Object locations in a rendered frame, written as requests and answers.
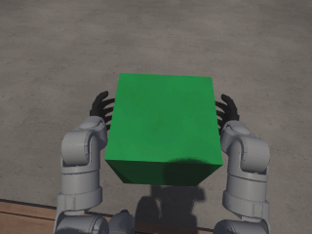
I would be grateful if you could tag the right robot hand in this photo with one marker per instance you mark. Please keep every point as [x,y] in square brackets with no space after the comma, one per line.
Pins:
[230,111]

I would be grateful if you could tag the robot left thigh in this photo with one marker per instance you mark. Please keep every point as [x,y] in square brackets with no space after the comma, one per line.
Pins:
[122,223]

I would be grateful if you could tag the carton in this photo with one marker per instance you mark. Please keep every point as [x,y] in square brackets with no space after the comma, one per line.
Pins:
[164,130]

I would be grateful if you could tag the right robot upper arm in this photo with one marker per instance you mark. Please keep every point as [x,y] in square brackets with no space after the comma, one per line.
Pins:
[229,226]

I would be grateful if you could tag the left robot forearm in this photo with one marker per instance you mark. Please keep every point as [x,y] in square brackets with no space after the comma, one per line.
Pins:
[80,188]

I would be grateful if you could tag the right robot forearm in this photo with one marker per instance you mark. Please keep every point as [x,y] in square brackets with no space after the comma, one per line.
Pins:
[248,169]

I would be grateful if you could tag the left robot shin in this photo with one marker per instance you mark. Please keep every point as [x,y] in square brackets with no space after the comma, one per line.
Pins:
[124,211]

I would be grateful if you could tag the left robot upper arm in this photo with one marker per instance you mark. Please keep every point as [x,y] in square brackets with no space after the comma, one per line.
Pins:
[83,224]

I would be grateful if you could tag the left robot hand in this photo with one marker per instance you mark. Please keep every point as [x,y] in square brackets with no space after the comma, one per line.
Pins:
[98,105]

